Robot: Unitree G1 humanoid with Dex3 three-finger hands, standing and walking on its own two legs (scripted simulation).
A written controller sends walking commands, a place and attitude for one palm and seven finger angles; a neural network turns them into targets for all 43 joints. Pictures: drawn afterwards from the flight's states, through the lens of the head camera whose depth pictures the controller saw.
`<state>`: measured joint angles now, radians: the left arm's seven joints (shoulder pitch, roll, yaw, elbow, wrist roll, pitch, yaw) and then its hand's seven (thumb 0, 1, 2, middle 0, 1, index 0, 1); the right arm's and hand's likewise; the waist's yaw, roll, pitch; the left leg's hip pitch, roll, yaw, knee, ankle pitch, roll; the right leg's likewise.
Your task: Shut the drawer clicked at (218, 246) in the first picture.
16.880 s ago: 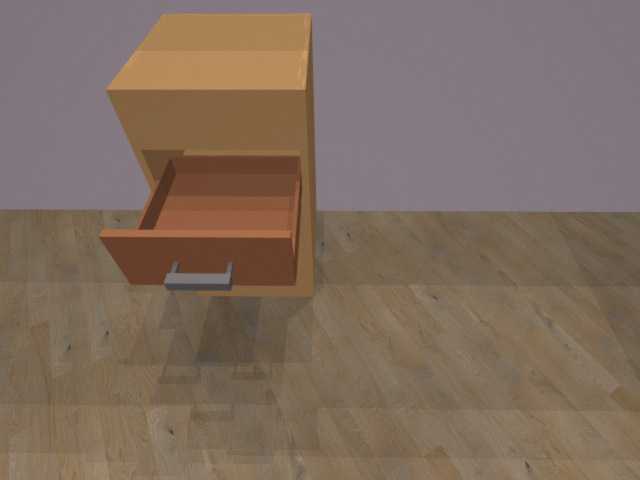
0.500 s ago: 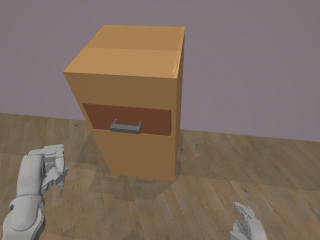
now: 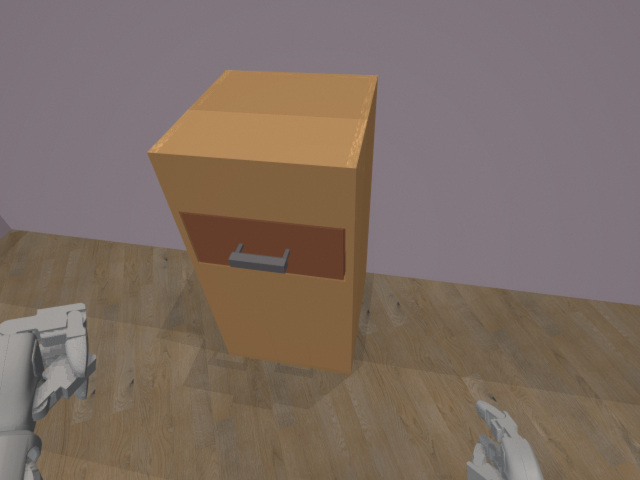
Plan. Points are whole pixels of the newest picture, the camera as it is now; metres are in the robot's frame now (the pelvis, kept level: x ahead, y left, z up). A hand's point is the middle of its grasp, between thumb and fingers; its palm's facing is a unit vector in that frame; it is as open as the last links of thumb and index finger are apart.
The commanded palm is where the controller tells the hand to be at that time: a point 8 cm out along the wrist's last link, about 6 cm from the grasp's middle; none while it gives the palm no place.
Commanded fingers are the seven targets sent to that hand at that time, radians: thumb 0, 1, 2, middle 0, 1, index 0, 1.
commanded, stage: step back with the hand held close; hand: left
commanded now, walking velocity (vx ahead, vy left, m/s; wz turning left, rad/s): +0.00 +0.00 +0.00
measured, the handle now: (260, 256) +0.63 +0.23 -0.19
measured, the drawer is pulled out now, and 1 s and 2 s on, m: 0.00 0.00 0.00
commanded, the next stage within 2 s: stop stepping back and stand still in 1.66 s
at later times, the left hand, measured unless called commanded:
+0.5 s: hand (35, 379) +0.15 +0.27 +0.17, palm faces +0.34 -0.78 -0.52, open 3.2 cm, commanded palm +0.09 +0.31 +0.18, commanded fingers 0.00 0.90 0.90 -1.40 -1.60 -1.40 -1.60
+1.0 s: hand (19, 419) +0.12 +0.26 +0.16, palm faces +0.34 -0.79 -0.51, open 3.2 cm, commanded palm +0.04 +0.31 +0.18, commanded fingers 0.00 0.90 0.90 -1.40 -1.60 -1.40 -1.60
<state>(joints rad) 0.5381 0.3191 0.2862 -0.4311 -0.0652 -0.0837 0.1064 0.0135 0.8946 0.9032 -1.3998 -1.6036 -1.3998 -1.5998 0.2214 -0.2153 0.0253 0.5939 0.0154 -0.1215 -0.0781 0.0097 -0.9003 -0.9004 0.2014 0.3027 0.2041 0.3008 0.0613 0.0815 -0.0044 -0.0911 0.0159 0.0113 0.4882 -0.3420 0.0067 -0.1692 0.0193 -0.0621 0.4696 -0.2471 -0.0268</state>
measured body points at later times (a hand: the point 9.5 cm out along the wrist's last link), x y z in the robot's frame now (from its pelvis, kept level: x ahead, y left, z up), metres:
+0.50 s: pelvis -0.04 +0.03 +0.00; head -0.03 +0.02 +0.45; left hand +0.13 +0.31 +0.20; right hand +0.11 -0.22 -0.09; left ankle -0.05 +0.11 -0.74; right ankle +0.01 -0.10 -0.74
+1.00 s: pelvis -0.09 +0.03 -0.01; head -0.05 +0.04 +0.44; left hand +0.09 +0.30 +0.19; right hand +0.08 -0.22 -0.09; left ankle -0.05 +0.11 -0.74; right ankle +0.00 -0.10 -0.74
